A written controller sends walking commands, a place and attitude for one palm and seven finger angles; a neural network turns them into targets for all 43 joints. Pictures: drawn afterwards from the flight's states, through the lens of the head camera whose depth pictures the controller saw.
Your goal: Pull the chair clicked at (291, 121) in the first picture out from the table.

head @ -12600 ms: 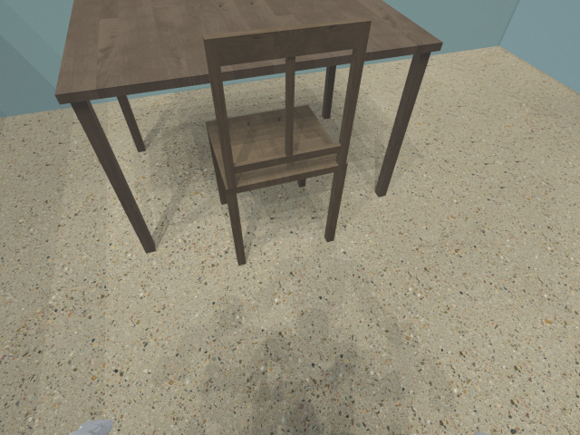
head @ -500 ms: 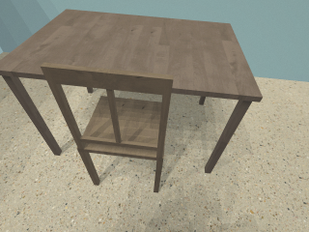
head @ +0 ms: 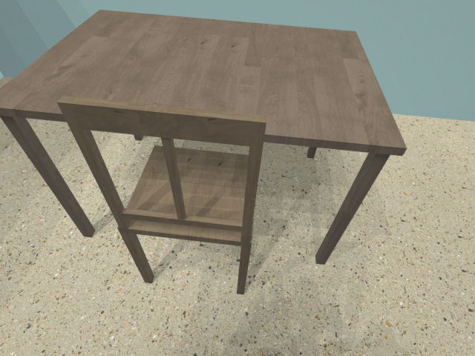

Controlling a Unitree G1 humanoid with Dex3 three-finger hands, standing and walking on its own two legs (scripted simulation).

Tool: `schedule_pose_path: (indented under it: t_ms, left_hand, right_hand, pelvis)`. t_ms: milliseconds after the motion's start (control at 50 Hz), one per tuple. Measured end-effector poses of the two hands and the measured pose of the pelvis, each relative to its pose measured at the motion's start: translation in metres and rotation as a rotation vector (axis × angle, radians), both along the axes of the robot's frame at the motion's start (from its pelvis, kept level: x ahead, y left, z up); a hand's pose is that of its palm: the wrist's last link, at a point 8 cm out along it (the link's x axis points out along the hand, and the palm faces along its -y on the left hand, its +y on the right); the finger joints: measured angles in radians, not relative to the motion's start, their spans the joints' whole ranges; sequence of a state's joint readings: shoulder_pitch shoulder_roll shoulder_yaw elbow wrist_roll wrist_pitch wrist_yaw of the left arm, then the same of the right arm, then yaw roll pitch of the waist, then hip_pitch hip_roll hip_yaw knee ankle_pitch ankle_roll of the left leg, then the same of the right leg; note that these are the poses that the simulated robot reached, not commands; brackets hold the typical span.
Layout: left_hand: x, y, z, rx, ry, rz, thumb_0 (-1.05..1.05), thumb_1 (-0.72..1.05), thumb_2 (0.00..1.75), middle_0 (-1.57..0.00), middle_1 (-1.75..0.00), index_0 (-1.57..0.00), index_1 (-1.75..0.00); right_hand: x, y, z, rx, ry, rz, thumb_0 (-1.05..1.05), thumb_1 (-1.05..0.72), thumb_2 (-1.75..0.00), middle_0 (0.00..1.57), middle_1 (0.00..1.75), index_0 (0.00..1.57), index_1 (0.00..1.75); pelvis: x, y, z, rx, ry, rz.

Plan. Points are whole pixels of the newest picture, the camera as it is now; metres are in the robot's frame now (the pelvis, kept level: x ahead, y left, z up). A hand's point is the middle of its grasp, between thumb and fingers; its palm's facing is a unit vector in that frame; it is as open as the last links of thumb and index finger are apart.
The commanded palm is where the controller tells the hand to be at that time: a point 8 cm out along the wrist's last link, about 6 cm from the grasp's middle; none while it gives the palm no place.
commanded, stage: look again from close up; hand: left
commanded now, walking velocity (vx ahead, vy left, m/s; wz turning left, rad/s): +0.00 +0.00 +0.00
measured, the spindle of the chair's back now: (175, 182) +0.53 +0.20 -0.09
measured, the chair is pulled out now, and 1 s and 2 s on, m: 0.00 0.00 0.00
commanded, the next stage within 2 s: shuffle to correct the standing spot in 1.58 s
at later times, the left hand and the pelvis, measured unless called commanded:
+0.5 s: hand out of the picture -0.02 +0.14 -0.18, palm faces +0.05 -0.99 -0.13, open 7.4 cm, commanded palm none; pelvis +0.01 +0.00 +0.00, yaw +0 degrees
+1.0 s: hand out of the picture -0.01 +0.14 -0.18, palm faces +0.05 -0.99 -0.14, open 7.4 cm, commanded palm none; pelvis +0.02 -0.01 +0.00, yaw -1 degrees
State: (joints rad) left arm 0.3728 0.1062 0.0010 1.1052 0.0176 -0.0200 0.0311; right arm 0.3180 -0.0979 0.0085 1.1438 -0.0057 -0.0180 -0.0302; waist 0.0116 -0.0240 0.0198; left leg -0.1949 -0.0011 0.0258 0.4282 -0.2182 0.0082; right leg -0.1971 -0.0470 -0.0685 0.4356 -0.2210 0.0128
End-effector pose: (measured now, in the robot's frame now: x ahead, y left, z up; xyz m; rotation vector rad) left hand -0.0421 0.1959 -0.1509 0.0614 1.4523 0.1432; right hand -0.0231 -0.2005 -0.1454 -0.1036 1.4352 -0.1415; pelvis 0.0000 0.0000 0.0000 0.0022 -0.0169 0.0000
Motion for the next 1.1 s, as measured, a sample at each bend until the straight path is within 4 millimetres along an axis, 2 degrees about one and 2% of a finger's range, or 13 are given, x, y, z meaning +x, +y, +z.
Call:
schedule_pose_path:
  t_ms: [680,1100]
  left_hand:
    - [0.026,-0.003,0.002,0.010,-0.010,-0.008,0.00,0.91,0.90,-0.20,-0.30,-0.20,-0.29]
    - [0.029,-0.009,0.003,0.014,-0.007,-0.013,0.00,0.91,0.90,-0.20,-0.30,-0.20,-0.29]
  right_hand:
    - [0.021,-0.009,0.000,-0.008,0.000,0.006,0.01,-0.92,-0.90,0.19,0.30,0.20,0.29]
    - [0.024,-0.016,-0.001,-0.008,-0.001,0.001,0.01,-0.92,-0.90,0.19,0.30,0.20,0.29]
  pelvis:
    - [0.019,-0.006,0.001,0.003,0.004,-0.004]
    - [0.023,-0.013,0.001,0.004,0.003,-0.010]
